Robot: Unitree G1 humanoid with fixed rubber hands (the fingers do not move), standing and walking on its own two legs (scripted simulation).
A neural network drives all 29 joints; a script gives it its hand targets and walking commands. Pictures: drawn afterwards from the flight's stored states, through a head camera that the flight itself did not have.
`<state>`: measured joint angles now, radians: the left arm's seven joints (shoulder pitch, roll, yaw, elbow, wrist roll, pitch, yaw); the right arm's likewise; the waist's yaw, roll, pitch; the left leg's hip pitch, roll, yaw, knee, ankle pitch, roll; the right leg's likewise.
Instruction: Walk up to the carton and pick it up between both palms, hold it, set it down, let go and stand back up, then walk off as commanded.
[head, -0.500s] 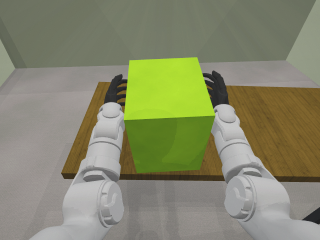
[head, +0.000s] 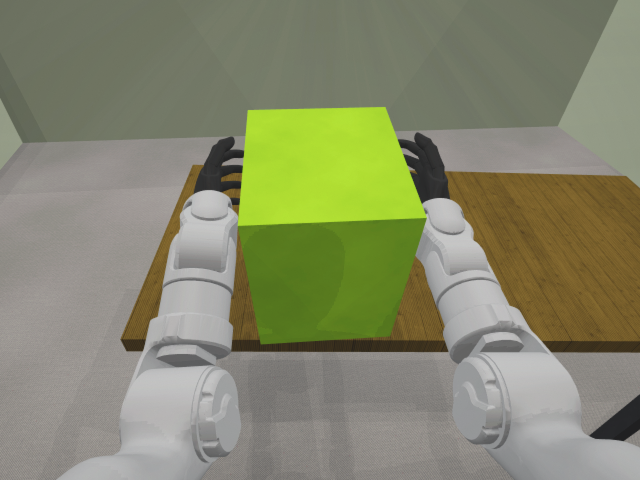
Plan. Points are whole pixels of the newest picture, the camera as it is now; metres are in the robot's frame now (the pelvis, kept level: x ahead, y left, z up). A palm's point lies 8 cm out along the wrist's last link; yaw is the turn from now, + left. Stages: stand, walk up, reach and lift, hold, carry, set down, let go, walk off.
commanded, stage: reach and lift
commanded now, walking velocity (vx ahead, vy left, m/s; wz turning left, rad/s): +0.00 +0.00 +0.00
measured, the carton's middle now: (321, 227) +0.40 -0.01 +0.14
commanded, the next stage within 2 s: hold in 1.22 s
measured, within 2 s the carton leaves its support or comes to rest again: neither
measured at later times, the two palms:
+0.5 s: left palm (209, 187) +0.40 +0.12 +0.21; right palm (434, 171) +0.40 -0.14 +0.23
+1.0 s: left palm (207, 175) +0.39 +0.12 +0.23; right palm (441, 161) +0.39 -0.15 +0.25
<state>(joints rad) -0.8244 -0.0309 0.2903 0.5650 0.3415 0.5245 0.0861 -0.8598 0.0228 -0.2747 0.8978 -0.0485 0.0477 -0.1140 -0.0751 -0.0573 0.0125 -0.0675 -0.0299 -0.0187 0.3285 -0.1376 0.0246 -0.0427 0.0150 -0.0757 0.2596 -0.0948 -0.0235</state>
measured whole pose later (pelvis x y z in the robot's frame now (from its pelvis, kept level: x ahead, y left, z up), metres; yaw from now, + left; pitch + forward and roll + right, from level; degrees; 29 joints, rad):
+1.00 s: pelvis +0.00 -0.01 +0.00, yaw +0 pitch -9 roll -1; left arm -0.86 -0.03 0.31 0.34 0.38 0.79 0.05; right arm -0.96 -0.06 -0.09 0.79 0.18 0.29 -0.15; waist -0.09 -0.07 0.04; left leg -0.02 -0.02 -0.01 0.33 -0.15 0.01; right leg -0.01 0.02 -0.07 0.27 -0.10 -0.03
